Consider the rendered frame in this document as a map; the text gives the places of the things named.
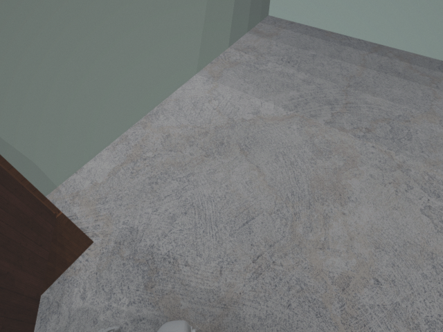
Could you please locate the cupboard door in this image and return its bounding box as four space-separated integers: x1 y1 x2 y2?
0 166 56 332

